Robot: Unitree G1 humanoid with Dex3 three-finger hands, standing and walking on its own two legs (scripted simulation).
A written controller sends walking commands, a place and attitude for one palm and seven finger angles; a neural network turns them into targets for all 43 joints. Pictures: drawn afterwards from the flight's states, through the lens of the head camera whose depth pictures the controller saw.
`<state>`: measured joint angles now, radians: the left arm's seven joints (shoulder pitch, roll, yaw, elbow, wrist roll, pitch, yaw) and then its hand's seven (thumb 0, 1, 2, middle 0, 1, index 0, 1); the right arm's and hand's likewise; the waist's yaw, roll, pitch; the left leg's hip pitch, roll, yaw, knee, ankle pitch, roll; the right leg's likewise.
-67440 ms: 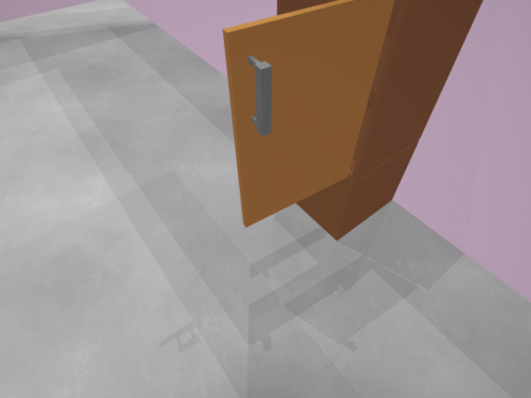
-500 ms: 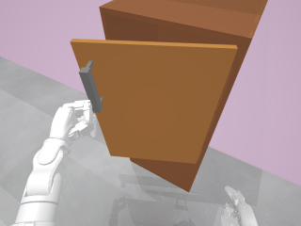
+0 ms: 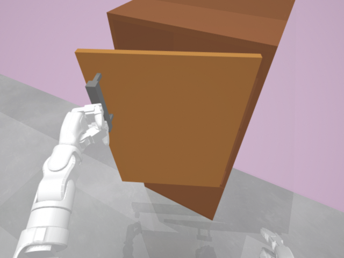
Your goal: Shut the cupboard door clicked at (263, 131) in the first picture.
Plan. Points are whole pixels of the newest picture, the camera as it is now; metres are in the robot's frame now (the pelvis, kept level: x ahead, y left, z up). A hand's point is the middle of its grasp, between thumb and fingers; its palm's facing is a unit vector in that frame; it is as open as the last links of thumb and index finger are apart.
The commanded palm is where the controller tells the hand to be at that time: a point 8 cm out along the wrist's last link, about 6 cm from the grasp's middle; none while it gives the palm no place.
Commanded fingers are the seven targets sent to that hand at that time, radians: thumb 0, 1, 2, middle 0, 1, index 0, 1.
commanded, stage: bring the fist close to the handle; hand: left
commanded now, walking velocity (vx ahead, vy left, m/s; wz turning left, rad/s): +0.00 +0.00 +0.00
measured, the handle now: (102, 103) +0.46 +0.21 +0.13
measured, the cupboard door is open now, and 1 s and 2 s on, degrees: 23 14 1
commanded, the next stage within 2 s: push the door shut along its arc in 0.12 s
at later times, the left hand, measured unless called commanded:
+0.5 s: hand (114, 121) +0.38 +0.16 +0.14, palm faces -0.06 -1.00 -0.04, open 3.1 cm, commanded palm +0.37 +0.21 +0.13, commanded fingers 0.00 0.90 0.90 -1.30 -1.50 -1.30 -1.50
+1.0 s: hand (121, 105) +0.44 +0.16 +0.14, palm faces -0.18 -0.98 -0.02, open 3.1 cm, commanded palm +0.43 +0.20 +0.13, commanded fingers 0.00 0.90 0.90 -1.30 -1.50 -1.30 -1.50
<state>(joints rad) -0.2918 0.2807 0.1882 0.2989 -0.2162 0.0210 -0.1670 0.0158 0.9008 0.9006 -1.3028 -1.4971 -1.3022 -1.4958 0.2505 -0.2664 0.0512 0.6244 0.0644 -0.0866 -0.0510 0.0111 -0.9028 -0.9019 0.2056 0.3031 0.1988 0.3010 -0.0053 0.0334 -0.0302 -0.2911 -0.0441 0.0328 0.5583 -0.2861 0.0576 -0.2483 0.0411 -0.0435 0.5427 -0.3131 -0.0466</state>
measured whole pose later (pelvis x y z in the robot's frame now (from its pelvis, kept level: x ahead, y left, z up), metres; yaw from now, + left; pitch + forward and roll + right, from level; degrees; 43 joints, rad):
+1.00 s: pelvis +0.00 -0.01 -0.01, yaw +1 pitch +7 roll +0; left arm -0.77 0.42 0.23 0.93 -0.22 -0.15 -0.39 0.02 0.90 0.90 -1.30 -1.50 -1.30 -1.50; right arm 0.31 -0.30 0.04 0.67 0.07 -0.06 -0.05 0.01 -0.90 -0.90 0.21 0.30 0.20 0.30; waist -0.08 0.02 -0.03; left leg -0.45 -0.03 0.02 0.64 -0.31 0.04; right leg -0.40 0.05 -0.06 0.62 -0.34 -0.06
